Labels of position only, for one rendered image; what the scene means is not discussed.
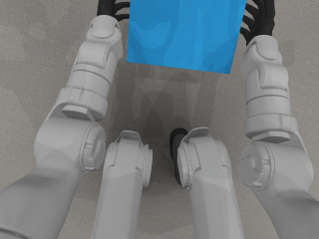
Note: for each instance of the right robot forearm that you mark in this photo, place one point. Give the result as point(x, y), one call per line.
point(267, 95)

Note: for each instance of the left robot upper arm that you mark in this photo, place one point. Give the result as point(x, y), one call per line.
point(36, 206)

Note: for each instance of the robot right shin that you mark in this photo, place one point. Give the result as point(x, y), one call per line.
point(204, 131)

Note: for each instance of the carton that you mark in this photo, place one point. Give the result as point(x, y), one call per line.
point(196, 35)

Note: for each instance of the right robot upper arm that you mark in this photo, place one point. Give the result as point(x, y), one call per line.
point(280, 176)

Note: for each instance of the robot left hand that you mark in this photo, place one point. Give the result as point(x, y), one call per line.
point(110, 8)

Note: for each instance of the robot right hand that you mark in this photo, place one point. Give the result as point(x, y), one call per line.
point(263, 22)

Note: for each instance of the left robot forearm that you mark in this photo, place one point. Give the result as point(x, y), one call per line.
point(85, 96)

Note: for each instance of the robot right foot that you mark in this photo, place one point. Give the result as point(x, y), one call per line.
point(175, 139)

